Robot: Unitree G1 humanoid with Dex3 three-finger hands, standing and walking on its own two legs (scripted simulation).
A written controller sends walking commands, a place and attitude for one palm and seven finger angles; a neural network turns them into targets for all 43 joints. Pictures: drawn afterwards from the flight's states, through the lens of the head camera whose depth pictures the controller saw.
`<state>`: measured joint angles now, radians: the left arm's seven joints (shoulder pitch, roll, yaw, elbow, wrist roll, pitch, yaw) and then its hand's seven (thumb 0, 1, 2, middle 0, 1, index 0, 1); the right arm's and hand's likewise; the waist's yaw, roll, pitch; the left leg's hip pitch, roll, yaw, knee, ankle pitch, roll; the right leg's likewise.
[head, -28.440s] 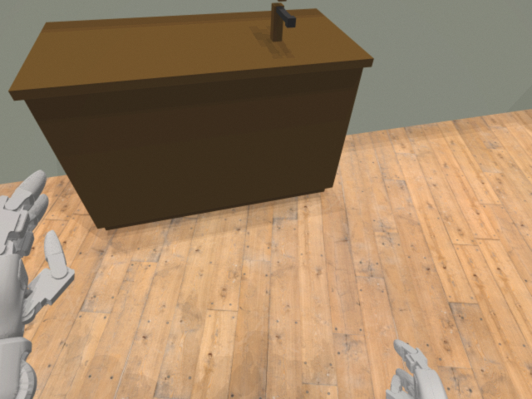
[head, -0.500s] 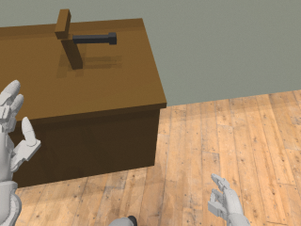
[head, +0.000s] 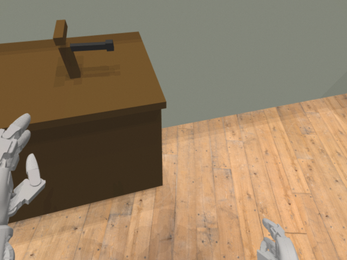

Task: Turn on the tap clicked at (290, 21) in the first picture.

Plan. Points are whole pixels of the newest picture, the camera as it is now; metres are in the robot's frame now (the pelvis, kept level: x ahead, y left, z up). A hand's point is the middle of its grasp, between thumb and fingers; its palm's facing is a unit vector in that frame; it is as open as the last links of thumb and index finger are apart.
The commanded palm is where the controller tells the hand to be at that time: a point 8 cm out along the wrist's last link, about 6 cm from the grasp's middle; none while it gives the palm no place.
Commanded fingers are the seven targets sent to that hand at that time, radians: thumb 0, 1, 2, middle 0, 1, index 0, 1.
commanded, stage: stop stepping back and stand still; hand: left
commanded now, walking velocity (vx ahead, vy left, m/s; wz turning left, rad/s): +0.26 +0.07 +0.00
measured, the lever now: (109, 45) +0.75 +0.27 +0.12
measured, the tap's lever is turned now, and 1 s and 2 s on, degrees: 85 85 85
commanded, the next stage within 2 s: stand and check the lever's angle in 1.10 s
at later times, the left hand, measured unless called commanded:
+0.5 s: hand out of the picture +0.13 +0.26 +0.16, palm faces +0.47 -0.83 -0.31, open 7.4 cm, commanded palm +0.08 +0.30 +0.18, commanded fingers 0.00 0.90 0.90 -0.20 -0.30 -0.20 -0.30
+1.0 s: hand out of the picture +0.17 +0.28 +0.16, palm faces +0.45 -0.81 -0.38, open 7.4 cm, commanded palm +0.11 +0.32 +0.18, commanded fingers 0.00 0.90 0.90 -0.20 -0.30 -0.20 -0.30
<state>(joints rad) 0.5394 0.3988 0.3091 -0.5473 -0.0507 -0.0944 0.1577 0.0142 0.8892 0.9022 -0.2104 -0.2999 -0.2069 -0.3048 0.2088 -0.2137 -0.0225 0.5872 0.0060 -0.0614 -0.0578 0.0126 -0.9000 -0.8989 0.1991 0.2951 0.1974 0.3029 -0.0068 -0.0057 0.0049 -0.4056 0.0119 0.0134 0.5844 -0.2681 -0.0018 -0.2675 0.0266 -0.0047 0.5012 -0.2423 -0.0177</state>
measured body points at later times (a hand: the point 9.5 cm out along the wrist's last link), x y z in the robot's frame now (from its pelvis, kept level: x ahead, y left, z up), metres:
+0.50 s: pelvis -0.05 +0.01 +0.00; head -0.08 +0.01 +0.45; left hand +0.10 +0.30 +0.18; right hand +0.11 -0.22 -0.09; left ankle -0.02 +0.12 -0.72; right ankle -0.01 -0.10 -0.73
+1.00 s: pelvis -0.03 +0.02 +0.01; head -0.01 +0.03 +0.46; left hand +0.14 +0.32 +0.18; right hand +0.17 -0.19 -0.07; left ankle -0.02 +0.12 -0.73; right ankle -0.03 -0.09 -0.73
